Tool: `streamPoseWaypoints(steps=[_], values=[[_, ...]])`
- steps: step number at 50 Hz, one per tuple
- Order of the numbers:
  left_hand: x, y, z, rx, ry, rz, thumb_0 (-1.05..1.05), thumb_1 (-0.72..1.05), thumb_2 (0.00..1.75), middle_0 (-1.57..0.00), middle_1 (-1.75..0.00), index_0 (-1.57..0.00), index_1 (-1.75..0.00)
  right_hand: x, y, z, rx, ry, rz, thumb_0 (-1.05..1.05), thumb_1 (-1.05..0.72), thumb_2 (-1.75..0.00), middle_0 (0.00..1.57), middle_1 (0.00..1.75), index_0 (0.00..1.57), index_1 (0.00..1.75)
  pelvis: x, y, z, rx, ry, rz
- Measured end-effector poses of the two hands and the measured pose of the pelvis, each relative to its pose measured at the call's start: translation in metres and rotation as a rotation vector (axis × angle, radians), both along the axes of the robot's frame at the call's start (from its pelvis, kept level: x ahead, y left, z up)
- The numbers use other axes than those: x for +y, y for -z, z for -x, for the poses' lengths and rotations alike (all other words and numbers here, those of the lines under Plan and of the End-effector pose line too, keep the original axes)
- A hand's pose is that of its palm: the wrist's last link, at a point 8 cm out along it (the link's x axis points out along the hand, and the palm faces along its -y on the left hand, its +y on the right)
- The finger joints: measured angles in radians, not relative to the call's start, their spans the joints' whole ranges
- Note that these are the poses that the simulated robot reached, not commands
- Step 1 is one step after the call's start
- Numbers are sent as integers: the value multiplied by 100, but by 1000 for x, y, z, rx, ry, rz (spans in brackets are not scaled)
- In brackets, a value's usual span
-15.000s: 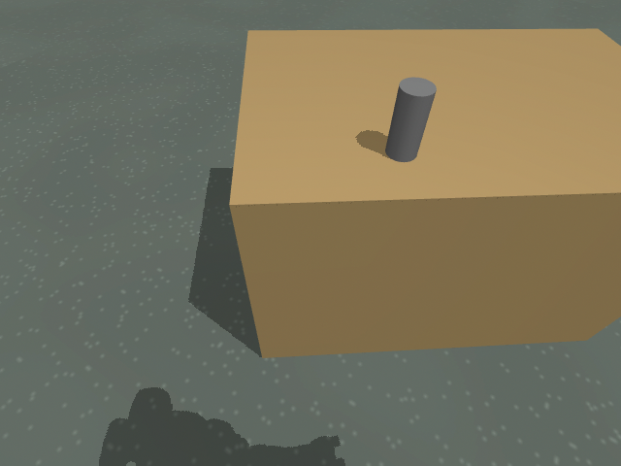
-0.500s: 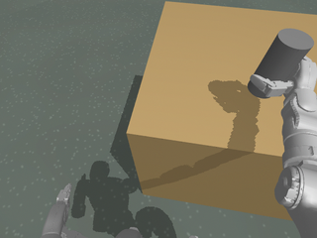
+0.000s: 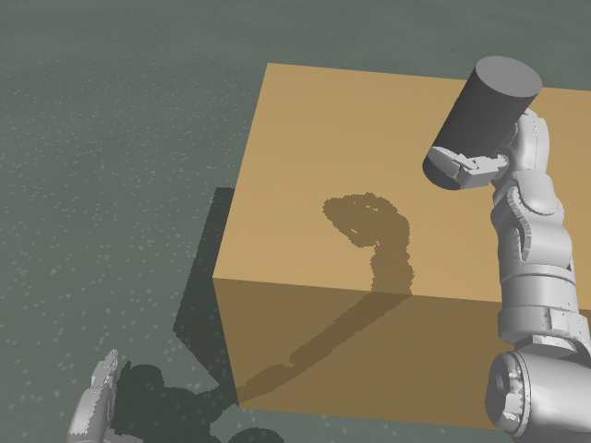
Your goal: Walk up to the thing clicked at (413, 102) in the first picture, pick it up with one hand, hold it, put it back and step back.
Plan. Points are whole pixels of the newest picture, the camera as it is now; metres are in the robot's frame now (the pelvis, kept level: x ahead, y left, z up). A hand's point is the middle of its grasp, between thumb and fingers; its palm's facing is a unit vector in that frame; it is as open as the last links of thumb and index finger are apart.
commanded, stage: lift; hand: right
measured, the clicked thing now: (473, 130) +0.42 -0.18 +0.24
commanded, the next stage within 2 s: hold in 0.80 s
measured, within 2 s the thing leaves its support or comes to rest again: neither
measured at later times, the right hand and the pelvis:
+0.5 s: hand (486, 156) +0.34 -0.17 +0.26, palm faces +0.16 +0.99 -0.02, open 9.8 cm; pelvis -0.03 +0.01 +0.01, yaw -1 degrees
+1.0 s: hand (506, 147) +0.32 -0.16 +0.28, palm faces +0.17 +0.99 -0.01, open 9.8 cm; pelvis -0.03 +0.01 +0.01, yaw -2 degrees
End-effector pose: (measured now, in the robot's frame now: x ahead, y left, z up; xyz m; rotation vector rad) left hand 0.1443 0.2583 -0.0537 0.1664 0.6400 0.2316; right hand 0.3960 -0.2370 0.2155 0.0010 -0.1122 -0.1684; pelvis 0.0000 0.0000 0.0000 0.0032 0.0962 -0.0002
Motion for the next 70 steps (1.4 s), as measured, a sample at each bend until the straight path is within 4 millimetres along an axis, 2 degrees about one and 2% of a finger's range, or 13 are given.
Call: streamPoseWaypoints(steps=[4, 10, 19, 30, 36, 43, 55, 70], values=[[-4, 2, 1, -2, 17, 31, -1, -52, 6, -4, -5, -4, -5, 1, -7, 16, 23, -5, 3, -1, 42, -104, 75, 109, 78, 111, 2, -2, 3, -20, 1, -1], [-2, 18, 18, 51, 10, 65, -1, -52, 5, -4, -5, -4, -5, 5, -9, 40, 69, -2, 20, -2, 42, -105, 75, 110, 78, 111, 3, -4, 12, -48, 7, 2], [9, 7, 16, -9, 12, 28, -1, -52, 6, -3, -4, -4, -5, 16, -39, 67, -1, -1, 9, -2, 43, -105, 75, 109, 78, 111, 11, -6, 21, -90, 12, 9], [12, 10, 19, -43, 16, 49, -1, -52, 5, -3, -4, -4, -4, 23, -47, 89, 48, -4, 14, -2, 43, -105, 75, 109, 78, 111, 16, -8, 29, -118, 23, 14], [14, 10, 21, -36, 23, 37, -1, -52, 5, -3, -4, -4, -4, 24, -55, 96, 28, 5, 15, -2, 43, -106, 75, 109, 78, 111, 18, -8, 31, -125, 25, 15], [10, 8, 15, -58, 33, 41, -1, -52, 5, -4, -4, -4, -4, 29, -61, 99, 36, -13, 20, -2, 43, -106, 75, 110, 78, 111, 16, -9, 30, -128, 26, 14], [8, 11, 11, -51, 28, 45, -1, -52, 5, -4, -4, -4, -5, 19, -72, 102, 32, 2, 20, -1, 43, -106, 75, 110, 78, 112, 12, -10, 25, -130, 27, 12], [0, 9, 1, -79, 51, 63, -1, -53, 5, -4, -5, -5, -5, 21, -88, 103, 31, -16, 23, -1, 43, -106, 74, 111, 78, 112, 10, -11, 22, -131, 30, 12]])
